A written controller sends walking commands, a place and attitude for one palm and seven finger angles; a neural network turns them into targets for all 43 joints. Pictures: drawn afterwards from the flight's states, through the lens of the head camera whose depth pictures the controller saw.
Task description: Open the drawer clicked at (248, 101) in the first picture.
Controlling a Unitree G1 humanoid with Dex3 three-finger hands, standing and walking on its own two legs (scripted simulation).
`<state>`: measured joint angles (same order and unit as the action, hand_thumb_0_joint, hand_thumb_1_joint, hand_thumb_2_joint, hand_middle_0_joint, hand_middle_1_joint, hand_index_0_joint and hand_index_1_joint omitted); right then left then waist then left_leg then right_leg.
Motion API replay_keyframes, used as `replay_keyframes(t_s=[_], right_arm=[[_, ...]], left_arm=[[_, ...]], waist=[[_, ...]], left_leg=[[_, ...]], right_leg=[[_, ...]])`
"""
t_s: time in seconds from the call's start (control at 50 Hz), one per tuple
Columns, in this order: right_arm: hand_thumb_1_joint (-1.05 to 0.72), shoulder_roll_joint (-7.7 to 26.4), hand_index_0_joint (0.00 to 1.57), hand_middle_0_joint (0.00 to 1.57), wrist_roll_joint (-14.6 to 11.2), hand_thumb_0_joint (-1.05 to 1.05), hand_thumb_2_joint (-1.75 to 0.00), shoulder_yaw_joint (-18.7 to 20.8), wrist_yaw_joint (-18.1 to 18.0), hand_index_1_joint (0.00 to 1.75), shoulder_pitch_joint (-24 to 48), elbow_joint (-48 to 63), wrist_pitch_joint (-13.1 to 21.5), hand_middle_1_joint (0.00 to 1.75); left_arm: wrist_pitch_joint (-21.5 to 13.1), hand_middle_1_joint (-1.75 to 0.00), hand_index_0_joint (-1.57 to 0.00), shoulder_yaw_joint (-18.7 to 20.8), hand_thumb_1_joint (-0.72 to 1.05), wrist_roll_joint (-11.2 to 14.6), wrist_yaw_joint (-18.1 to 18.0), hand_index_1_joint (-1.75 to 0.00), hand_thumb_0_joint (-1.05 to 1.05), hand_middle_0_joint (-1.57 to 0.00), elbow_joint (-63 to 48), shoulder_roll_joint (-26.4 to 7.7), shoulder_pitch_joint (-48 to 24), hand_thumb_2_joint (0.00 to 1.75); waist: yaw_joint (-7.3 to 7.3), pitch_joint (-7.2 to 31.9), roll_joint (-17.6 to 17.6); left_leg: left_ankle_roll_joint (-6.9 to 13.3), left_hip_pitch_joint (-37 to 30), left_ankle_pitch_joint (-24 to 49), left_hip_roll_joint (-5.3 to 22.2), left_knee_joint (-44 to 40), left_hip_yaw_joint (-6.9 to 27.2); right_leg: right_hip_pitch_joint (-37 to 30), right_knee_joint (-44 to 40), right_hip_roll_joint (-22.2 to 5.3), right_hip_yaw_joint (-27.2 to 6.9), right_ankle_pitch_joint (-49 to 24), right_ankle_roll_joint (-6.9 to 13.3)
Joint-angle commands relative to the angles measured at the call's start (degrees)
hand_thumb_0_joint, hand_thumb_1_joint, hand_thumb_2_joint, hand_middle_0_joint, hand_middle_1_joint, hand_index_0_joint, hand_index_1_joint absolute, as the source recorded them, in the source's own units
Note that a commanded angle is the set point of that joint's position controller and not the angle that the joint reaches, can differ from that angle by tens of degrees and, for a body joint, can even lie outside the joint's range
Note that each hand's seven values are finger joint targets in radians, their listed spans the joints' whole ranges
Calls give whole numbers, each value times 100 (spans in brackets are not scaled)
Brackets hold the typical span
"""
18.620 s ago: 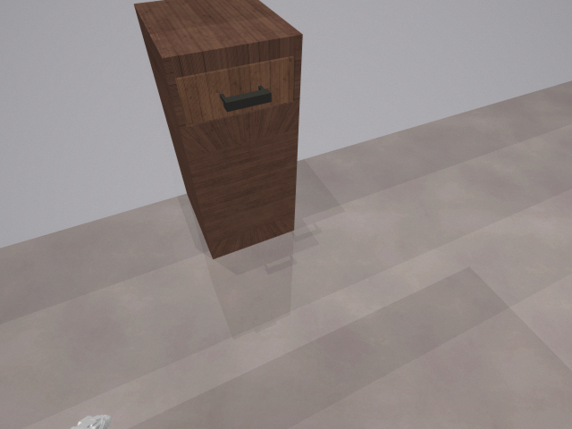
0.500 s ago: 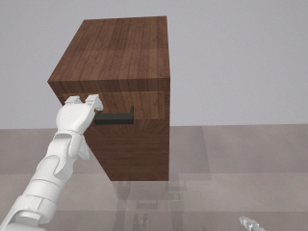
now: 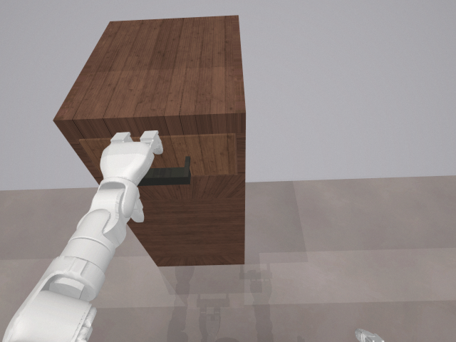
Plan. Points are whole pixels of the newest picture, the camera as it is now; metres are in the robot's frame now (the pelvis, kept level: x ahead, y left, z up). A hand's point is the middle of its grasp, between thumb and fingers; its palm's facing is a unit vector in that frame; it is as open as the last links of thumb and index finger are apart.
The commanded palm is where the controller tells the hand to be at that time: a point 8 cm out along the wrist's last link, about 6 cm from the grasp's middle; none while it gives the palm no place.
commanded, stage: move the hooked fingers above the handle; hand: left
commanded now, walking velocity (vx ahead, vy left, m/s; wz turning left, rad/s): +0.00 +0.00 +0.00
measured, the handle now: (161, 168) +0.48 +0.18 -0.02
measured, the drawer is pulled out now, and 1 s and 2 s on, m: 0.00 0.00 0.00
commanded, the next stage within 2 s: lower the fingers behind the handle in 0.92 s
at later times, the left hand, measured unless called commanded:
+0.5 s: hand (152, 172) +0.42 +0.18 +0.04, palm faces -0.01 -0.04 -1.00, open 13.8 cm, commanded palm +0.39 +0.19 +0.10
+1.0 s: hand (149, 172) +0.42 +0.18 +0.05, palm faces +0.01 -0.04 -1.00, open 13.8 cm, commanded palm +0.39 +0.19 +0.10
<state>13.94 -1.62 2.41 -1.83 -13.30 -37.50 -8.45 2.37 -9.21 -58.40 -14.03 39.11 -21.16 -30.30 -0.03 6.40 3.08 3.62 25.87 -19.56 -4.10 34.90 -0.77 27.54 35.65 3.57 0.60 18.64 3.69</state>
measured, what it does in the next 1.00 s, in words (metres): stands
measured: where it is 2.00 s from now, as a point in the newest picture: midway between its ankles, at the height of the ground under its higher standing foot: outside the picture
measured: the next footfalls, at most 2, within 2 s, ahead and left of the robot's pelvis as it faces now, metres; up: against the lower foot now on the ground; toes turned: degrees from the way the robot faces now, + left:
none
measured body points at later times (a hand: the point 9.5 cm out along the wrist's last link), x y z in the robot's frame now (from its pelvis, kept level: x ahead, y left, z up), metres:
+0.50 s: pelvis +0.00 +0.00 +0.00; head +0.04 -0.02 +0.45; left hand +0.42 +0.18 +0.09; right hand +0.07 -0.25 -0.14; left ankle -0.03 +0.08 -0.72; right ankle -0.02 -0.08 -0.72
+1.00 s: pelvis -0.01 +0.00 +0.00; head +0.03 -0.02 +0.45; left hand +0.41 +0.18 +0.10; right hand +0.09 -0.25 -0.13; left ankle -0.03 +0.08 -0.72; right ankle -0.02 -0.08 -0.72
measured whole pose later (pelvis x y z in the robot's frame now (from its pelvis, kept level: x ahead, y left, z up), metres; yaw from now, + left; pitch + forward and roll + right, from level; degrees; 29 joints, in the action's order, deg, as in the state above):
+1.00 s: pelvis -0.01 +0.00 +0.00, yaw -1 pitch +11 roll +0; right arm 13.6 -1.4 2.2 -1.3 -14.4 -38.4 -8.4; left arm 3.6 -8.9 -59.6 -17.9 47.3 -18.3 -35.1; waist -1.3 7.4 3.0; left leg 3.7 26.7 -19.1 -3.9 34.9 -1.6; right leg 28.7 35.8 3.8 -0.2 18.0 3.6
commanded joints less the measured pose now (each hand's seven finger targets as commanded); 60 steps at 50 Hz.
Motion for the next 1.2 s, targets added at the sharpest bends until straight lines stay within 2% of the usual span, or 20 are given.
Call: replay_keyframes(t_s=[0.0,0.12,0.16,0.2,0.26,0.38,0.44,0.46,0.5,0.56,0.6,0.68,0.72,0.8,0.86,0.96,0.98,1.02,1.06,1.18], right_arm=[[-90,692,20,20,3,0,-90,251,4,30,-67,554,148,30],[-90,690,20,20,34,0,-90,233,47,30,-162,461,109,30],[-90,706,20,20,51,0,-90,239,45,30,-190,447,99,30],[-90,678,20,20,44,0,-90,265,64,30,-246,415,119,30],[-90,709,20,20,64,0,-90,273,72,30,-248,450,110,30],[-90,704,20,20,9,0,-90,259,98,30,-186,480,99,30],[-90,712,20,20,2,0,-90,248,46,30,-151,491,115,30],[-90,730,20,20,4,0,-90,230,20,30,-147,489,114,30],[-90,681,20,20,5,0,-90,238,8,30,-119,525,148,30],[-90,684,20,20,-9,0,-90,219,-9,30,-99,489,174,30],[-90,687,20,20,-9,0,-90,227,-23,30,-112,491,200,30],[-90,682,20,20,-18,0,-90,242,1,30,-139,443,228,30],[-90,695,20,20,-7,0,-90,244,1,30,-151,448,231,30],[-90,663,20,20,8,0,-90,247,19,30,-143,491,230,30],[-90,701,20,20,31,0,-90,220,16,30,-140,484,194,30],[-90,699,20,20,9,0,-90,189,-17,30,-28,537,154,30],[-90,690,20,20,-1,0,-90,186,-22,30,-35,549,155,30],[-90,698,20,20,-12,0,-90,200,-37,30,-72,513,173,30],[-90,686,20,20,-6,0,-90,229,-31,30,-130,520,199,30],[-90,689,20,20,37,0,-90,273,-14,30,-288,465,247,30]], left_arm=[[-8,-120,-30,431,-50,-48,-310,-120,0,-30,-868,-903,-2279,30],[87,-120,-30,442,-50,-140,-523,-120,0,-30,-493,-896,-2668,30],[121,-120,-30,581,-50,-192,-604,-120,0,-30,-458,-1058,-2818,30],[172,-120,-30,356,-50,-184,-656,-120,0,-30,-345,-778,-3022,30],[187,-120,-30,581,-50,-160,-668,-120,0,-30,-392,-994,-2845,30],[278,-120,-30,266,-50,-134,-569,-120,0,-30,-343,-633,-2685,30],[270,-120,-30,420,-50,-122,-546,-120,0,-30,-295,-843,-2703,30],[220,-120,-30,575,-50,-159,-554,-120,0,-30,-390,-1092,-2833,30],[131,-120,-30,486,-50,-176,-583,-120,0,-30,-565,-983,-2836,30],[135,-120,-30,384,-50,-162,-590,-120,0,-30,-348,-882,-2935,30],[122,-120,-30,434,-50,-160,-598,-120,0,-30,-366,-964,-2973,30],[113,-120,-30,170,-50,-126,-530,-120,0,-30,-316,-670,-3151,30],[113,-120,-30,195,-50,-90,-498,-120,0,-30,-232,-667,-3076,30],[34,-120,-30,163,-50,-142,-527,-120,0,-30,-367,-606,-3131,30],[71,-120,-30,506,-50,-159,-587,-120,0,-30,-239,-980,-2944,30],[210,-120,-30,691,-50,-176,-612,-120,0,-30,-115,-1198,-2692,30],[220,-120,-30,447,-50,-178,-587,-120,0,-30,-210,-984,-2860,30],[217,-120,-30,441,-50,-175,-545,-120,0,-30,-147,-983,-2871,30],[139,-120,-30,254,-50,-134,-467,-120,0,-30,-189,-733,-2899,30],[-213,-120,-30,392,-50,-157,-550,-120,0,-30,-255,-828,-2841,30]], waist=[[-61,1965,-408],[-113,1974,-430],[-88,2099,-392],[-193,2050,-293],[-58,2420,-313],[-146,1944,-449],[-123,1835,-556],[-113,1907,-557],[-83,2016,-343],[-189,1726,-445],[-163,1835,-338],[-280,1792,-297],[-277,1793,-474],[-202,1917,-256],[-115,1979,-454],[-51,1845,-573],[-124,1844,-466],[-175,1775,-446],[-241,1838,-437],[-219,1939,-338]], left_leg=[[-140,-840,2689,176,-102,120],[-147,-657,2618,176,-96,110],[-169,-630,2711,179,-103,134],[-158,-687,2633,201,-73,101],[-168,-766,2877,200,-92,101],[-130,-695,2620,219,-197,83],[-91,-587,2217,194,-272,51],[-95,-566,2228,188,-294,68],[-93,-654,2191,179,-296,52],[-93,-580,1998,180,-320,64],[-86,-609,1967,168,-306,47],[-106,-780,2088,193,-251,90],[-97,-739,2015,183,-241,93],[-119,-796,2183,180,-197,112],[-128,-619,2286,168,-203,100],[-103,-356,2089,152,-274,18],[-98,-419,2066,158,-273,15],[-90,-478,2018,170,-256,21],[-87,-579,2071,171,-217,40],[-92,-523,2128,170,-60,87]], right_leg=[[-1027,-232,-159,-244,-2417,-69],[-987,-185,-152,-241,-2411,-59],[-1037,-149,-143,-240,-2426,-43],[-879,-167,-144,-224,-2362,-57],[-1179,-136,-137,-258,-2546,-48],[-1063,-276,-141,-243,-2357,-63],[-1130,-367,-160,-283,-2120,-73],[-1227,-351,-164,-308,-2135,-60],[-1220,-351,-175,-318,-2077,-56],[-1052,-418,-171,-303,-1884,-61],[-1062,-407,-174,-316,-1870,-60],[-838,-392,-166,-260,-1880,-61],[-870,-416,-166,-272,-1857,-75],[-837,-330,-163,-253,-1904,-46],[-1066,-289,-161,-279,-2122,-45],[-1265,-340,-184,-336,-2128,-68],[-1183,-338,-192,-326,-2110,-74],[-1070,-373,-183,-323,-2017,-74],[-1010,-389,-179,-314,-2030,-76],[-809,-248,-164,-317,-2052,-64]])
